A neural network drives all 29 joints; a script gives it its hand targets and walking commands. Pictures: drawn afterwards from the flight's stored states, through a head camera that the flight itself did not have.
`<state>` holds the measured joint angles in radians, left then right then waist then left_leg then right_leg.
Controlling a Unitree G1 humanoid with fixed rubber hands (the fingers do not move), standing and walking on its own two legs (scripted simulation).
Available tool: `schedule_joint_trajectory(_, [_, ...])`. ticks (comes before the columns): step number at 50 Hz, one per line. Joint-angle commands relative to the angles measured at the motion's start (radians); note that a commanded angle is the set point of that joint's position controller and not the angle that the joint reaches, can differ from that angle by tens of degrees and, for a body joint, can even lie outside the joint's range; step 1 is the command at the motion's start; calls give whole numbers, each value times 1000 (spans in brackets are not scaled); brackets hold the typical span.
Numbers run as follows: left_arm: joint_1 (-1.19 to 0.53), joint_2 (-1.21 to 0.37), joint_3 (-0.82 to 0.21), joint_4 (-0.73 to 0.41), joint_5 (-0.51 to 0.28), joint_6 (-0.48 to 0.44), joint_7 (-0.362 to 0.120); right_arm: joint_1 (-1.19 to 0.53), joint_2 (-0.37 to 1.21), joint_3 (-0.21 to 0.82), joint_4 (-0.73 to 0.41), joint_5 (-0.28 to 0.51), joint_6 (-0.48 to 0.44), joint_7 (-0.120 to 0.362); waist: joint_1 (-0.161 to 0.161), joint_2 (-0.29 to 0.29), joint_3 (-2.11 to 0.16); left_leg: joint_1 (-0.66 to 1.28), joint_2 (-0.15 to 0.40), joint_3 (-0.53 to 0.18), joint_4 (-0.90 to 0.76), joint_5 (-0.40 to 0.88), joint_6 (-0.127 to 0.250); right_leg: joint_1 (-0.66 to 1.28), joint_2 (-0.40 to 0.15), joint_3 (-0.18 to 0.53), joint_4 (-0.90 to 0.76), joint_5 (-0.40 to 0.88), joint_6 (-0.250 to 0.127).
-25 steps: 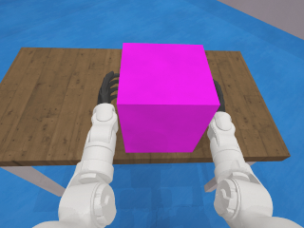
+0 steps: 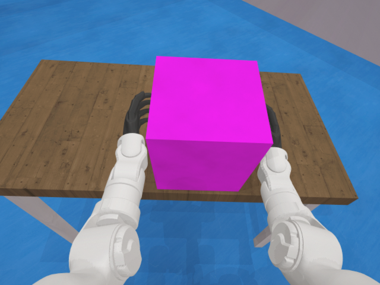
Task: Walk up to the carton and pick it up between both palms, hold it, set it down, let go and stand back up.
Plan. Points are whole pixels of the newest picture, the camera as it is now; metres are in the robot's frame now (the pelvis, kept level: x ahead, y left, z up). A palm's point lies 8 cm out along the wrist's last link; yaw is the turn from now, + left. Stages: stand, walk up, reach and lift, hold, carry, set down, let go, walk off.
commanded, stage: reach and lift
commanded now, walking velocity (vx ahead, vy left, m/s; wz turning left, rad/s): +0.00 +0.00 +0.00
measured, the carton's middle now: (202, 131) +0.43 -0.03 +0.06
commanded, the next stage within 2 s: none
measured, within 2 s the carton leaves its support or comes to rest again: neither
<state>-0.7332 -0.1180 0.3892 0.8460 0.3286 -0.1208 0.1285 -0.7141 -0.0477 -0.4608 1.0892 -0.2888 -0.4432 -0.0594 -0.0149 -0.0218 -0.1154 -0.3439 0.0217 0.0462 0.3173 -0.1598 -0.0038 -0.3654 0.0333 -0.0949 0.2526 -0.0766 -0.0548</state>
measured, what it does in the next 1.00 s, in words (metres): stands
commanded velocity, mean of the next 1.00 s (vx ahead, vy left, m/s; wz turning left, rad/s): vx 0.00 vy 0.00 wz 0.00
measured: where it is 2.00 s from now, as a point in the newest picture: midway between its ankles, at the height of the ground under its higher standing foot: outside the picture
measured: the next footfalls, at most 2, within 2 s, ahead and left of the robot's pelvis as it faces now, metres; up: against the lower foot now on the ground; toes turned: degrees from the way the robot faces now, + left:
none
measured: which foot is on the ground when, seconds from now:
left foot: down 0.00-1.00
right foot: down 0.00-1.00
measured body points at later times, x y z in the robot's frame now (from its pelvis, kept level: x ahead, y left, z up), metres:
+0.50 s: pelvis -0.02 -0.02 +0.00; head +0.01 -0.01 +0.45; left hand +0.42 +0.12 +0.10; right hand +0.41 -0.19 +0.10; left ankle -0.01 +0.12 -0.75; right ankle +0.02 -0.08 -0.75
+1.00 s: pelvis -0.01 -0.01 +0.00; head -0.04 +0.02 +0.45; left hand +0.41 +0.15 +0.17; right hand +0.40 -0.16 +0.16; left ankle -0.01 +0.12 -0.75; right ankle +0.02 -0.08 -0.75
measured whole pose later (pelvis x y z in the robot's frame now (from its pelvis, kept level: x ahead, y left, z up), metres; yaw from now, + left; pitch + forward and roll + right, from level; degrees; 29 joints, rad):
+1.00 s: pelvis -0.01 -0.01 +0.00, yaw +2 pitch -1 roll +0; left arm -0.79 0.00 0.29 0.61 0.20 0.38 0.11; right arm -0.77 -0.06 -0.16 0.89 0.06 0.01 -0.13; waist -0.07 -0.06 -0.07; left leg -0.14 0.02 0.01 0.34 -0.18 -0.01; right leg -0.16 0.03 -0.13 0.29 -0.12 -0.05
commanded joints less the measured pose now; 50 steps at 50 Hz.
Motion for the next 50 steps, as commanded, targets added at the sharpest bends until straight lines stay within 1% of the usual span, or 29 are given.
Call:
schedule_joint_trajectory(1, [-737,-521,-317,-109,31,-93,-98,-830,432,254,-133,-115,-133,130,-4,-6,-685,96,12,44,-16,255,-20,492,-40,-23,111,456,51])
schedule_joint_trajectory(4, [-802,-509,-307,-104,23,-88,-90,-864,426,205,-95,-139,-123,138,-4,1,-674,98,12,51,-35,151,-18,419,-43,-30,91,303,49])
schedule_joint_trajectory(6, [-828,-500,-300,-95,17,-77,-87,-885,427,183,-80,-148,-109,143,-2,-1,-672,94,9,55,-44,101,-13,393,-48,-29,83,237,51])
schedule_joint_trajectory(7, [-830,-496,-294,-84,14,-69,-86,-896,425,178,-75,-150,-103,146,5,-3,-673,90,8,57,-45,88,-11,387,-50,-28,80,216,51])
schedule_joint_trajectory(10, [-853,-484,-287,-81,2,-46,-84,-917,417,158,-51,-151,-79,155,6,-11,-684,90,6,59,-50,63,-6,372,-50,-26,75,168,55])
schedule_joint_trajectory(13, [-855,-475,-285,-68,-13,-19,-83,-930,409,156,-36,-141,-54,163,9,-18,-695,89,2,58,-46,63,-3,374,-52,-21,77,160,60])
schedule_joint_trajectory(17, [-845,-460,-279,-45,-34,15,-93,-945,420,189,-45,-109,-18,162,12,-39,-689,57,-9,56,-47,64,8,448,-59,-2,89,223,76])
schedule_joint_trajectory(20, [-849,-448,-274,-51,-49,30,-103,-942,437,231,-55,-76,9,155,14,-54,-685,34,-18,53,-51,76,13,516,-66,16,103,289,93])
schedule_joint_trajectory(23, [-835,-450,-284,-59,-64,43,-111,-955,453,287,-96,-32,26,145,24,-54,-690,28,-23,45,-47,112,12,576,-70,29,118,384,106])
schedule_joint_trajectory(24, [-835,-451,-290,-68,-70,47,-113,-956,459,308,-111,-16,32,140,22,-52,-696,31,-26,42,-44,127,11,595,-71,33,123,420,110])
schedule_joint_trajectory(29, [-833,-467,-333,-143,-103,70,-122,-951,515,433,-201,78,75,110,17,-48,-724,42,-35,21,-27,192,7,691,-78,52,153,594,129])
schedule_joint_trajectory(31, [-823,-476,-356,-182,-116,90,-125,-952,531,483,-258,122,96,96,17,-42,-728,60,-38,9,-18,225,6,711,-77,58,158,645,133])
schedule_joint_trajectory(33, [-820,-481,-375,-230,-130,118,-128,-957,544,528,-312,163,127,84,14,-45,-729,79,-40,-2,-12,243,7,722,-76,60,161,669,138])
schedule_joint_trajectory(36, [-812,-487,-411,-291,-156,180,-135,-958,557,572,-383,220,185,66,-1,-43,-697,114,-44,-16,-2,253,6,724,-72,60,158,676,138])
schedule_joint_trajectory(40, [-808,-493,-458,-380,-188,273,-145,-977,560,614,-479,293,261,46,-19,-35,-660,171,-46,-35,8,259,2,695,-63,53,147,637,137])
schedule_joint_trajectory(43, [-816,-492,-482,-420,-208,345,-155,-1001,553,617,-531,334,318,30,-39,-23,-610,202,-50,-44,9,233,-2,660,-58,48,127,560,133])
schedule_joint_trajectory(45, [-826,-490,-484,-437,-211,388,-161,-1012,541,599,-538,347,354,24,-52,-15,-562,223,-50,-48,4,206,-5,629,-53,41,110,483,127])
schedule_joint_trajectory(50, [-797,-474,-442,-414,-184,497,-187,-1014,506,539,-510,360,430,21,-71,8,-416,265,-52,-44,-19,137,-9,561,-42,22,61,295,114])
